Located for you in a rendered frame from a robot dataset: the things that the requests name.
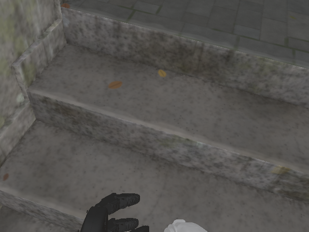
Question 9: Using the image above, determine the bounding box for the right robot shin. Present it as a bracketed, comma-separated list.
[172, 219, 185, 225]

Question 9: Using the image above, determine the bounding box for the left robot hand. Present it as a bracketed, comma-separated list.
[77, 192, 150, 232]

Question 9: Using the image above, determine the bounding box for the robot right thigh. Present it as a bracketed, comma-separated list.
[164, 222, 208, 232]

